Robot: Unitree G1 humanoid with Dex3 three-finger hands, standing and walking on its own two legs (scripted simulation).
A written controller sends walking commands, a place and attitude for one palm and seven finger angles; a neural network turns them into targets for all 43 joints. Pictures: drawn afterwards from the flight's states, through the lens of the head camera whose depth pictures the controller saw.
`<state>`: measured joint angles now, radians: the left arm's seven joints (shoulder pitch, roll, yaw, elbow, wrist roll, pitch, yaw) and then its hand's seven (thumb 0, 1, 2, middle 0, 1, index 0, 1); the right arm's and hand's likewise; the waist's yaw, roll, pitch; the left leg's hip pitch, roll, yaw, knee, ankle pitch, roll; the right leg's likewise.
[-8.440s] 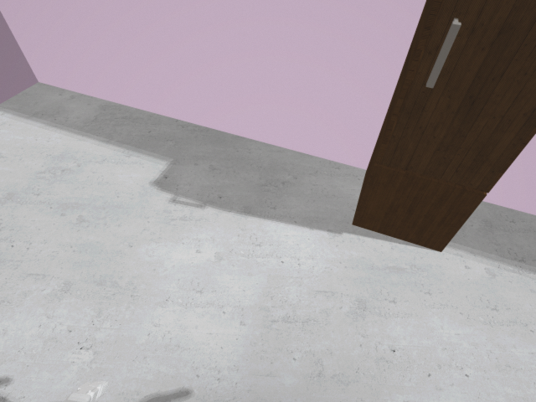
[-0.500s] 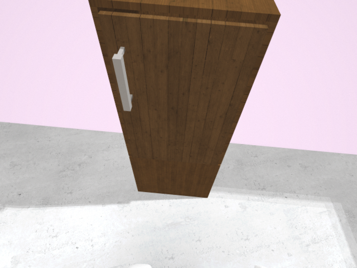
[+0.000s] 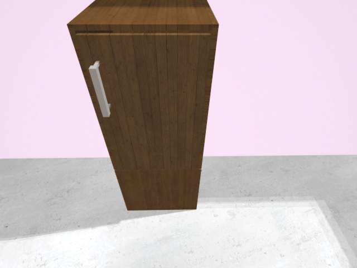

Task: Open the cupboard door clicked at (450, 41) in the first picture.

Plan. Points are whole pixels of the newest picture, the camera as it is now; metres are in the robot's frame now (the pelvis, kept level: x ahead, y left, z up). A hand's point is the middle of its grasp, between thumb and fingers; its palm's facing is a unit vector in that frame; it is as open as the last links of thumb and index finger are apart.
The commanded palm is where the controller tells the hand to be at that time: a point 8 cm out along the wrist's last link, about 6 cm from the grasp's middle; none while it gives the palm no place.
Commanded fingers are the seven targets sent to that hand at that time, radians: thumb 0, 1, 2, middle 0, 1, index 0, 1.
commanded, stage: come to a stop and stand still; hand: left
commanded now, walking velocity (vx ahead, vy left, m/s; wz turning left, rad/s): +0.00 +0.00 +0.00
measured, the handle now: (102, 89) +0.60 +0.25 +0.12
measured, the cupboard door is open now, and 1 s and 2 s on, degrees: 0 0 0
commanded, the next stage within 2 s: look again from close up in 1.26 s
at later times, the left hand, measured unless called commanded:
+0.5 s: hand out of the picture -0.08 +0.17 -0.17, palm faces +0.09 -0.98 -0.20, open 7.4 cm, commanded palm none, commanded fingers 0.00 0.90 0.90 -0.20 -0.30 -0.20 -0.30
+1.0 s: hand out of the picture -0.10 +0.14 -0.15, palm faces +0.10 -0.98 -0.16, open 7.4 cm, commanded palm none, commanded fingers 0.00 0.90 0.90 -0.20 -0.30 -0.20 -0.30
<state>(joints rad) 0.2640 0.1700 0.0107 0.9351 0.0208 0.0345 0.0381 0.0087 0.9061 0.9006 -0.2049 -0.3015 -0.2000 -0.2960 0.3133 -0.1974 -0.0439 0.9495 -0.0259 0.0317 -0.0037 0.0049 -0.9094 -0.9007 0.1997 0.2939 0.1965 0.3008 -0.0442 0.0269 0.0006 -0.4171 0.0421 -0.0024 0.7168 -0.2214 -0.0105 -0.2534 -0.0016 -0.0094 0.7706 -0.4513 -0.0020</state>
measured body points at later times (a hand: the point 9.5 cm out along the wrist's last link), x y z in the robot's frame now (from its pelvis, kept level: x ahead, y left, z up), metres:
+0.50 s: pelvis -0.05 -0.01 +0.01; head -0.08 +0.00 +0.46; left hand -0.08 +0.23 -0.15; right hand -0.05 -0.24 -0.14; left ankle +0.03 +0.11 -0.71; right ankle -0.01 -0.12 -0.71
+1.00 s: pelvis -0.10 -0.03 +0.02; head -0.11 -0.02 +0.47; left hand -0.10 +0.19 -0.14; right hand -0.10 -0.24 -0.13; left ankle -0.05 +0.10 -0.71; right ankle -0.01 -0.12 -0.71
